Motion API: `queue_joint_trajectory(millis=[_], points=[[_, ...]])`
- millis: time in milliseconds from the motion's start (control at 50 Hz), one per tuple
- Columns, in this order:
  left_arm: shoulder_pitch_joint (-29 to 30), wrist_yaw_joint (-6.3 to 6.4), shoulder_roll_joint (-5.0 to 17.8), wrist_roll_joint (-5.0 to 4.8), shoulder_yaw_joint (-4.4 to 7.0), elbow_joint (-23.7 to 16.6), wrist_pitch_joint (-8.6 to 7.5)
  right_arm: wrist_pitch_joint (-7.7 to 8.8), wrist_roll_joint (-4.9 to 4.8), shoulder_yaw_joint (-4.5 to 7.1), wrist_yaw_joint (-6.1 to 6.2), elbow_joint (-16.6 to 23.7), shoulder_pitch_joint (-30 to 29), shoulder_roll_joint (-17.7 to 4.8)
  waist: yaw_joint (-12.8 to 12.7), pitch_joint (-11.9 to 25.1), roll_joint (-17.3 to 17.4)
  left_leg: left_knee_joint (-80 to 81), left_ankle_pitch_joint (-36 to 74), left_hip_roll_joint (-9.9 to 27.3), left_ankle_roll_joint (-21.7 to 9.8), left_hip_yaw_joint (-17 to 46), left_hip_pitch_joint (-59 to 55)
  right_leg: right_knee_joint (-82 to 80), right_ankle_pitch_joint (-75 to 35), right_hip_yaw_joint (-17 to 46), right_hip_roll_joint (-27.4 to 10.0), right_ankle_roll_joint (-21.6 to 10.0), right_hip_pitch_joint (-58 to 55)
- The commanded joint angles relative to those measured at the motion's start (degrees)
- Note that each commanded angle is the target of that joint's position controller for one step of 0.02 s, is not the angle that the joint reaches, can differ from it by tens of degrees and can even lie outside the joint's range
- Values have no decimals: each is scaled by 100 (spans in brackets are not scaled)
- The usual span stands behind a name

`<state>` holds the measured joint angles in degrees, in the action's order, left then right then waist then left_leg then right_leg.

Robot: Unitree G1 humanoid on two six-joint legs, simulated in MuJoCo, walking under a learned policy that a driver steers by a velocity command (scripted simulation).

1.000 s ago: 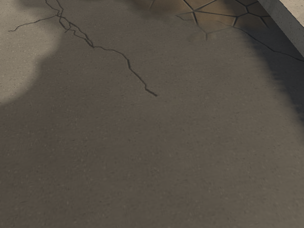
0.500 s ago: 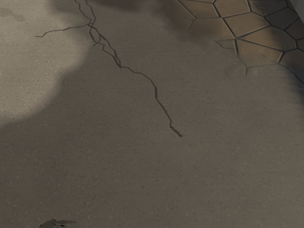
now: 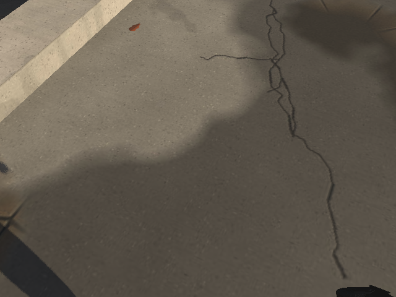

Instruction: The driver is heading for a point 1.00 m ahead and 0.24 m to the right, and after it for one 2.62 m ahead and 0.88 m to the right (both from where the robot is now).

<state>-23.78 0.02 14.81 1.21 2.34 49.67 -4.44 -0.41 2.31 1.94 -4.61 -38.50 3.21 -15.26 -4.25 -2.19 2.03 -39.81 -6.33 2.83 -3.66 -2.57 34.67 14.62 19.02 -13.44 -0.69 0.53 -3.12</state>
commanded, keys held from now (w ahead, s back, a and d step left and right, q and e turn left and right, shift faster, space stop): w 0.18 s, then w+e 0.82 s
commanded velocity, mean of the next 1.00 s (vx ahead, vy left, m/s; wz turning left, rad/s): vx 0.50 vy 0.00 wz -0.25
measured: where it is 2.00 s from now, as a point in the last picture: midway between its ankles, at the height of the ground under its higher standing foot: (284, 176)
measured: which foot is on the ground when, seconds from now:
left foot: up 0.00-0.06, down 0.08-0.66, up 0.68-1.00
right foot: down 0.00-0.08, up 0.10-0.62, down 0.64-1.00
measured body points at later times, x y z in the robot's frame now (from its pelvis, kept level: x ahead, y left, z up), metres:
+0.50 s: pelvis +0.26 +0.03 +0.00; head +0.29 +0.03 +0.45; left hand +0.41 +0.27 -0.12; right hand +0.25 -0.23 -0.13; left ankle +0.16 +0.10 -0.74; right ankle +0.42 -0.11 -0.69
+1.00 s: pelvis +0.53 -0.03 +0.01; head +0.56 -0.05 +0.46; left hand +0.63 +0.24 -0.12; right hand +0.63 -0.32 -0.10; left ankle +0.74 +0.09 -0.68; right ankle +0.45 -0.07 -0.74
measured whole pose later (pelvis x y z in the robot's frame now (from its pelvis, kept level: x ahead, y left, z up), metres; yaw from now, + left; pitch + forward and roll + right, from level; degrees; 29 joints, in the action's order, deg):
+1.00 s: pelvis +0.53 -0.03 +0.01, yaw -20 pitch +2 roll -1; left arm -22.1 -0.6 15.7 0.2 4.2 49.2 -2.3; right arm 1.6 2.2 0.9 -1.1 -42.4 5.4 -15.0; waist -3.7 -2.2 2.0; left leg -42.8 -4.8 6.0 3.4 2.9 36.9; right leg 17.6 13.8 6.8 8.5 -6.6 4.5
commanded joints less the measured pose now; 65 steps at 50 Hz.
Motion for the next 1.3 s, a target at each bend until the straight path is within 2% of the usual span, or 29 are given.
queue_joint_trajectory(millis=[20,60,80,100,120,160,180,240,340,440,520,580,620,640,660,680,720,760,840,1020,1080,1120,1140,1160,1180,1200,1220,1260,1300], points=[[-128,42,1018,7,212,-114,24,106,56,69,63,428,-281,-319,215,-142,-760,493,-620,-381,-294,-347,-639,222,-4430,396,-1524,-704,101],[-123,52,1075,-19,186,-50,104,211,120,169,166,-4,984,-444,814,594,-591,1135,-516,-806,-558,-420,-2282,1957,-5409,84,-1373,-586,276],[-104,50,910,-30,116,-174,95,255,196,287,252,-291,1932,-760,1195,1238,-252,1197,-731,-206,-760,370,-3828,3355,-3996,53,-1209,-475,1320],[-450,-73,187,-101,-61,-549,69,262,152,437,343,-290,2133,-1472,931,1999,1277,1512,-751,1770,-1498,3363,-5693,5469,722,73,-298,-154,3665],[59,-29,801,-36,107,-551,102,204,-79,480,407,-243,2371,-1504,1242,2270,597,2081,-78,2034,-1691,4344,-5557,6323,1140,1112,14,-149,4153],[609,-48,628,-115,52,-659,21,249,-129,335,468,-412,1717,-967,843,802,129,2143,1226,1468,-1347,2503,-4129,5876,216,1390,-460,-254,4304],[530,-63,578,-66,53,-561,47,294,-131,258,461,-449,1487,-730,597,507,15,2302,1470,1173,-1103,2020,-3565,5428,79,1413,-596,-250,3975],[30,-147,449,42,59,-266,303,452,-133,158,432,-533,1310,-462,263,418,106,2798,1537,921,-914,1277,-2766,5038,-112,1424,-529,-188,3231],[910,-220,350,11,104,-430,360,578,-119,182,440,-827,1651,-537,432,-173,73,3394,874,895,-764,626,-2846,4293,-1158,1707,-452,-152,4158],[1695,-281,214,43,38,-637,310,636,-132,144,485,-1011,1808,-498,605,-355,93,3430,1344,852,-586,-66,-3218,3060,-2013,1360,-345,-200,4203],[2258,-351,167,73,-15,-914,282,591,-109,140,573,-1268,2168,-569,769,-458,94,3061,2352,1014,-460,-409,-3931,2268,-1753,891,-211,-443,4139],[1908,-314,269,81,37,-896,290,534,-79,168,634,-1329,2070,-783,527,-96,300,1991,4868,1079,-309,-703,-4304,2043,-934,490,268,-791,3369],[773,-251,499,125,172,-595,241,443,-62,202,660,-1314,1985,-941,24,590,323,167,5317,1054,-241,-869,-4047,1687,-593,479,645,-1105,2004],[-177,-184,842,202,325,-336,212,443,-94,189,655,-1187,1844,-938,-455,1096,21,-1359,3954,899,-103,-929,-2987,1342,-565,1212,238,-1422,537],[-374,-91,1597,190,546,-367,248,504,-204,60,531,-806,2077,-337,-212,1700,-1374,-3720,-508,-127,232,-947,-545,1157,-652,4106,-1547,-2324,-1307],[-270,-115,1565,-74,547,-389,302,563,-123,134,501,-659,1589,-654,-290,2020,-954,-4561,-2220,-606,255,321,395,407,-1186,5719,-1921,-2647,-1550],[300,-57,1074,-111,434,-357,321,681,-145,68,462,-493,1181,-565,47,622,-189,-3820,-1329,58,220,555,666,204,-1736,4135,-1562,-2192,-159],[719,-17,716,-127,321,-382,282,534,-10,68,463,-514,1278,-521,485,146,-57,-3012,-1252,285,367,535,16,-35,-2419,3303,-984,-1812,995],[598,-49,921,-123,357,-371,126,249,58,31,396,-409,1205,-360,594,207,-300,-2107,-924,292,632,313,-231,-247,-2703,2836,-585,-1760,1525],[-180,-12,1038,-57,418,-304,174,335,-64,-37,345,211,-547,-404,-102,59,-574,221,401,-32,680,307,62,151,-2803,3192,-515,-1379,684],[79,45,1160,-11,448,-430,169,409,-87,9,367,207,-239,-596,157,114,-668,807,-21,-184,502,441,-780,546,-2996,3502,-639,-1142,735],[376,12,1217,-28,450,-509,128,496,-73,115,456,-106,842,-812,719,505,-488,1326,-250,-382,298,350,-2359,1582,-3437,3421,-339,-903,1139],[352,-44,941,-92,367,-576,73,573,28,216,541,-215,1614,-1153,1046,1112,61,1610,-845,377,50,1082,-3547,2942,-2825,3009,87,-734,1628],[77,-48,398,-242,234,-790,49,539,149,321,619,-162,2095,-1652,1042,1761,1069,2089,-1952,1901,-340,3179,-4899,4557,-17,2228,836,-531,3064],[-279,-33,659,-105,247,-829,104,441,57,373,600,-210,1817,-1684,644,1806,1575,2526,-2355,2333,-775,4823,-4744,5333,1278,1999,782,-548,3925],[-96,-16,882,0,281,-636,195,400,10,251,571,-84,1406,-1059,564,1018,532,2503,-2772,2122,-731,4096,-4050,5661,785,2058,328,-569,4097],[262,-84,838,25,271,-644,219,401,-34,159,544,-76,1149,-680,575,479,52,2603,-2263,1772,-621,3151,-3392,5489,355,1964,161,-520,4002],[449,-189,696,97,257,-698,313,454,-38,101,554,-187,1112,-520,458,155,391,2801,-911,1323,-412,1912,-2835,5129,58,1844,-105,-404,3778],[499,-262,606,106,228,-733,413,563,-93,125,515,-316,1295,-560,424,186,457,2871,67,1215,-426,1329,-2768,5148,-175,1749,-130,-336,3733]])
